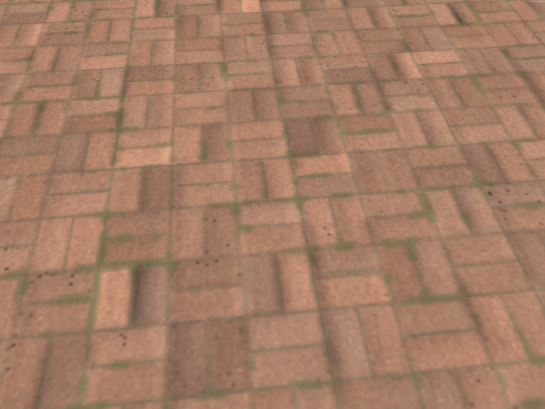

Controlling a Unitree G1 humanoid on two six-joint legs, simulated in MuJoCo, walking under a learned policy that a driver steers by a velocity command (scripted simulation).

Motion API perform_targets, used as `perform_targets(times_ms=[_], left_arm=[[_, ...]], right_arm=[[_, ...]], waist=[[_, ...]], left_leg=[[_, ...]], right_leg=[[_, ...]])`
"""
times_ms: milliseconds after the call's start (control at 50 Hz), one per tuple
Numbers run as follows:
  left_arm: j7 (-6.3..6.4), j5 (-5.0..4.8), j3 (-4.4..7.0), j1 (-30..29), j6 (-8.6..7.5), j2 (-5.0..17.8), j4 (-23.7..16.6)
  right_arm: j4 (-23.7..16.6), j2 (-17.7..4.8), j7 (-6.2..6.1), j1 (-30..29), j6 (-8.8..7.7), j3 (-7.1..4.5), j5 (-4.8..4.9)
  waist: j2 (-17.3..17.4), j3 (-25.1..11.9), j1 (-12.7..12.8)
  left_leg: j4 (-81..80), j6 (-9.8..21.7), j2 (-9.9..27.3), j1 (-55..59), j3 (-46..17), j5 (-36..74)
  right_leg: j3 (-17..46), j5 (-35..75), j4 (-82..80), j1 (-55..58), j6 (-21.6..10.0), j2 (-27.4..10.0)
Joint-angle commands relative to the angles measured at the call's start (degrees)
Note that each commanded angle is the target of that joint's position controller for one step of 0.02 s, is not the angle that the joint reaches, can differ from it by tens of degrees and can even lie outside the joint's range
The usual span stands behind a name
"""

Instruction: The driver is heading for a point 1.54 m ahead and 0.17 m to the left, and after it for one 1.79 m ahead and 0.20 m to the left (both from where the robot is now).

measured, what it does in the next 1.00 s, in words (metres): walks ahead: right foot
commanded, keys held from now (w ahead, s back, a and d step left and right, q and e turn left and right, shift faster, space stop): no key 0.48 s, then w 0.52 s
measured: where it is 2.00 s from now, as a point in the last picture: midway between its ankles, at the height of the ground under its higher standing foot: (301, 332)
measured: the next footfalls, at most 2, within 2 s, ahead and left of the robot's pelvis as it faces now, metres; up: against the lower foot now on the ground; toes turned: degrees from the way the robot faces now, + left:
right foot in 0.80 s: +0.13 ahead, -0.15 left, +0.00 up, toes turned -3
left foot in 1.28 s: +0.51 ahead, +0.07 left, +0.00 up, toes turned +3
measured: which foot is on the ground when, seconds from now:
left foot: down 0.00-0.80, up 0.82-1.00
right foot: down 0.00-0.54, up 0.56-0.78, down 0.80-1.00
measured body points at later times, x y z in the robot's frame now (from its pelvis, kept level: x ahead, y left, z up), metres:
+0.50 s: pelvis +0.00 +0.00 +0.00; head +0.01 +0.01 +0.45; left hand +0.02 +0.25 -0.16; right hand +0.00 -0.23 -0.15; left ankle -0.03 +0.10 -0.74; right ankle +0.03 -0.14 -0.74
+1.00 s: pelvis +0.15 -0.07 +0.01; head +0.15 -0.08 +0.46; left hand +0.10 +0.17 -0.14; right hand +0.25 -0.33 -0.13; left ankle +0.18 +0.09 -0.65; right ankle +0.09 -0.15 -0.74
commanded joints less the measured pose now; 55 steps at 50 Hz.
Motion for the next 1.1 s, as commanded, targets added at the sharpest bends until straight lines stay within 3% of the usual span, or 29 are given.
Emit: perform_targets(times_ms=[20, 480, 500, 520, 540, 560, 580, 600, 620, 640, 680, 720, 760, 780, 800, 820, 840, 860, 880, 900, 940, 1000, 1100], left_arm=[[0.21, -0.02, 0.69, 1.12, -0.4, 5.77, -1.06], [0.54, -0.23, 0.18, 3.92, -0.27, 4.59, 0.27], [0.56, -0.19, 0.01, 4.91, -0.21, 3.83, 0.79], [0.61, -0.41, 0.04, 4.84, -0.16, 3.7, 0.85], [0.64, -0.67, 0.21, 4.17, -0.31, 3.89, 0.38], [0.49, -0.62, 0.27, 2.12, -0.84, 3.95, -0.84], [0.05, -0.64, 0.08, -0.04, -1.74, 3.36, -2.37], [-0.52, -1.01, 0.09, -1.89, -2.72, 3.26, -3.59], [-1.1, -1.46, 0.33, -3.07, -3.58, 3.7, -4.45], [-1.6, -1.86, 0.58, -2.83, -4.38, 4.06, -4.88], [-2.36, -2.15, 0.83, -3.28, -5.89, 4.41, -5.59], [-2.89, -2.15, 0.94, -1.3, -6.5, 3.32, -4.81], [-3.03, -2.12, 1.85, 8.06, -6.09, 3.64, -0.83], [-2.79, -2.04, 2.6, 13.55, -5.75, 4.69, 0.66], [-2.21, -1.61, 3.88, 20.58, -5.82, 9.22, 1.32], [-2.78, -0.89, 4.46, 26.45, -6.49, 15.06, 1.47], [-3.07, -0.23, 3.15, 21.76, -7.49, 11.7, 1.01], [-3.35, -0.56, 2.14, 15.68, -8.11, 8.46, -1.16], [-3.77, -0.54, 1.36, 11.09, -8.26, 6.75, -2.71], [-4.07, -0.38, 0.89, 8.62, -8.12, 5.94, -3.68], [-3.82, 0.01, 0.27, 10.34, -7.5, 4.31, -3.39], [-2.7, 0.22, 0.46, 14.32, -7.09, 6.34, -2.75], [-1.53, -0.06, 0.78, 16.37, -6.46, 7.78, -3.74]], right_arm=[[-1.23, -5.79, -0.15, 3.09, -0.36, -0.9, 0.04], [-1.76, -4.07, -0.22, 7.75, -0.49, -0.99, 0.21], [-1.24, -3.69, -0.32, 8.85, -0.42, -0.95, 0.2], [-1.13, -4.72, -0.53, 9.38, -0.23, -1.38, 0.56], [-1.58, -6.97, -0.78, 9.39, -0.08, -2.15, 1.05], [-1.9, -8.79, -0.91, 10.62, -0.17, -2.8, 1.45], [-2.21, -10.99, -0.96, 11.36, -0.58, -3.68, 1.69], [-2.57, -11.46, -1.05, 11.44, -1.23, -4.12, 1.43], [-2.82, -10.37, -0.98, 11.5, -2.0, -4.07, 0.89], [-3.27, -9.32, -0.84, 11.03, -2.63, -3.97, 0.96], [-4.44, -8.63, -0.57, 9.29, -3.07, -4.03, 1.99], [-4.95, -10.05, -0.27, 8.18, -2.71, -4.38, 2.23], [-5.36, -10.09, 0.02, 7.81, -2.31, -4.33, 2.34], [-5.9, -9.54, 0.1, 6.61, -2.62, -4.01, 2.21], [-7.34, -5.91, 0.5, 4.25, -3.09, -2.9, 1.57], [-9.81, -1.04, 0.36, 5.05, -4.39, -1.9, 1.6], [-10.24, -3.78, 0.5, 4.09, -5.35, -2.57, 3.18], [-11.14, -5.66, 0.99, 1.63, -6.05, -2.88, 3.85], [-10.7, -6.32, 1.13, 1.36, -6.33, -3.22, 3.35], [-10.4, -7.08, 1.03, 1.23, -6.37, -3.82, 2.44], [-9.85, -6.94, 1.51, 1.57, -5.57, -4.4, 1.99], [-11.59, -4.77, 1.77, -3.28, -4.57, -4.15, 1.51], [-16.22, -3.2, 2.56, -16.63, -4.88, -3.07, 1.77]], waist=[[0.57, 0.53, -0.04], [0.51, 0.92, 0.06], [0.98, -0.4, 0.04], [2.03, 0.49, -0.34], [4.48, 2.19, -0.89], [7.24, 4.59, -1.97], [10.26, 6.97, -2.84], [10.66, 9.27, -3.18], [9.63, 10.47, -3.18], [8.03, 10.22, -2.43], [5.64, 7.93, -1.72], [6.33, 5.17, -0.21], [5.3, 2.31, 3.55], [3.71, 0.78, 6.35], [-7.62, -1.21, 9.36], [-19.86, -5.89, 8.67], [-12.2, -2.92, 6.03], [-7.48, 1.86, 4.3], [-4.79, 3.26, 2.6], [-3.86, 3.8, 1.39], [-5.03, 3.27, 0.65], [-3.21, 3.55, 1.18], [-3.34, 5.5, 3.89]], left_leg=[[-6.89, 0.67, 2.89, -6.1, -2.9, 5.5], [-6.61, 0.93, 2.68, -5.72, -2.81, 8.83], [-7.43, 1.19, 2.42, -5.16, -2.74, 2.89], [-8.63, 2.2, 2.56, -5.6, -3.76, -7.38], [-10.68, 4.25, 4.54, -6.36, -7.18, -18.78], [-14.37, 7.06, 9.3, -6.21, -13.72, -28.16], [-17.99, 10.57, 15.69, -6.65, -21.82, -32.46], [-20.3, 13.31, 20.02, -6.21, -27.15, -31.1], [-20.72, 14.49, 22.08, -3.0, -29.32, -26.85], [-19.87, 14.1, 22.15, 0.82, -28.51, -22.54], [-18.18, 10.8, 18.72, 3.67, -21.2, -13.7], [-15.52, 8.87, 14.15, -1.96, -13.45, -8.99], [-9.54, 7.89, 10.76, -11.52, -9.36, -7.43], [-2.97, 6.54, 8.93, -15.05, -7.19, -1.48], [17.68, 2.62, 3.66, -21.8, -0.32, 0.71], [36.04, 0.76, -3.37, -34.35, -0.61, -14.33], [46.35, 2.16, 0.44, -39.28, -7.42, -13.5], [48.36, 3.92, 3.7, -42.49, -7.96, -7.24], [46.61, 4.44, 6.06, -41.18, -6.87, -1.23], [42.78, 4.38, 7.6, -38.85, -6.33, 2.87], [37.74, 3.42, 8.62, -33.84, -4.43, 6.84], [31.72, 0.98, 8.48, -36.09, -2.39, 10.86], [12.4, -0.18, 5.84, -32.46, 0.58, 20.3]], right_leg=[[0.3, 7.21, -2.62, 3.52, -1.67, -0.57], [0.23, 8.07, -2.45, 3.01, -1.53, -0.65], [-0.82, 3.39, -2.02, 3.53, -1.5, 0.21], [-2.76, -3.98, 0.32, 1.83, -1.62, 1.95], [-5.13, -12.09, 4.59, -1.86, -1.85, 3.87], [-6.19, -15.18, 10.06, -7.8, -2.19, 4.3], [-5.3, -14.15, 16.6, -12.18, -3.03, 2.39], [-3.07, -14.42, 22.38, -17.16, -3.97, -0.26], [-1.02, -17.03, 27.33, -23.07, -4.72, -2.29], [0.31, -17.66, 28.5, -27.02, -5.44, -3.97], [-0.42, -15.21, 19.48, -24.41, -6.04, -4.77], [-5.22, -10.23, 10.1, -11.34, -5.22, -1.42], [-9.49, -0.74, 4.52, 6.24, -3.73, 3.56], [-8.04, -1.14, 2.97, 13.02, -4.19, 3.53], [8.54, -8.2, -5.35, 19.23, -7.91, -7.85], [37.41, -15.57, -16.18, 26.42, -16.91, -20.9], [42.2, -23.88, -17.72, 22.52, -18.87, -23.21], [34.67, -23.6, -17.3, 18.29, -16.67, -21.18], [26.52, -17.54, -17.72, 15.11, -14.43, -17.9], [20.12, -9.96, -18.24, 12.39, -12.7, -15.32], [10.78, 2.1, -18.89, 10.12, -10.7, -11.23], [6.24, 14.3, -19.51, 10.88, -12.09, -10.62], [1.63, 14.9, -21.99, 9.52, -11.91, -9.41]])
Velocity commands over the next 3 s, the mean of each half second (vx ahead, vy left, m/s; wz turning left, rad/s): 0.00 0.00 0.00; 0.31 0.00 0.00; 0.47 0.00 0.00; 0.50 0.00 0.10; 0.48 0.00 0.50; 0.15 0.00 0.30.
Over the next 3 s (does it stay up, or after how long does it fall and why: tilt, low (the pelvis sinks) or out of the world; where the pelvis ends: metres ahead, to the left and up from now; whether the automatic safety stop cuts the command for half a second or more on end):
stays up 1.16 0.03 -0.01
